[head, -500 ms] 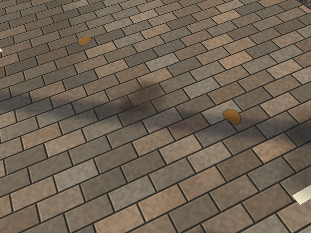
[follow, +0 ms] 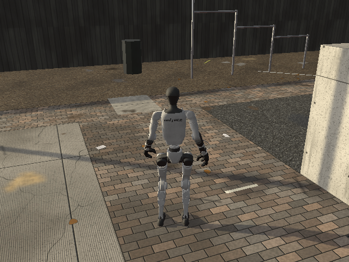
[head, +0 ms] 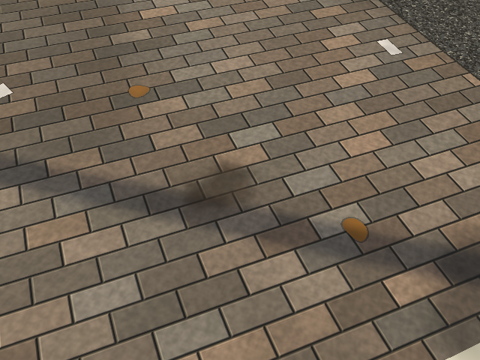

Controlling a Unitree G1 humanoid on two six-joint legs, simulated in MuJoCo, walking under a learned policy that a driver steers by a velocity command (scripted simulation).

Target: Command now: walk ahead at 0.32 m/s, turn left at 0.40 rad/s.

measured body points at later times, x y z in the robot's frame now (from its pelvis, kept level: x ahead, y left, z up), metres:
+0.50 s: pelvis +0.21 +0.06 -0.02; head +0.25 +0.06 +0.43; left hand +0.08 +0.31 -0.14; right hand +0.52 -0.09 -0.07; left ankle +0.32 +0.18 -0.74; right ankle +0.02 -0.12 -0.72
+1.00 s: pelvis +0.47 +0.11 +0.00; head +0.50 +0.10 +0.45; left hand +0.66 +0.35 -0.10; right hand +0.51 -0.17 -0.13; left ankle +0.32 +0.18 -0.73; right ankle +0.65 -0.01 -0.71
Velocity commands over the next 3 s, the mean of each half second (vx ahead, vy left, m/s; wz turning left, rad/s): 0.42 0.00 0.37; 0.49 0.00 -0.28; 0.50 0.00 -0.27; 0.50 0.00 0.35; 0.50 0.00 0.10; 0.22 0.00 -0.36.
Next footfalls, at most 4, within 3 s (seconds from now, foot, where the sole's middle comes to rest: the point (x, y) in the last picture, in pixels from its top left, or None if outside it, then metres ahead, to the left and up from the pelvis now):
0.50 left None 0.36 0.19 -0.77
1.06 right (236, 305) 0.68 0.01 -0.77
1.58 left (181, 216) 1.01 0.19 -0.77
2.08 right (233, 157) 1.30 0.01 -0.77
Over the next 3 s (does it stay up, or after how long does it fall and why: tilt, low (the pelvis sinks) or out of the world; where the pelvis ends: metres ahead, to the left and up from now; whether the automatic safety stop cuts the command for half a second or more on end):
stays up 1.50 0.19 0.01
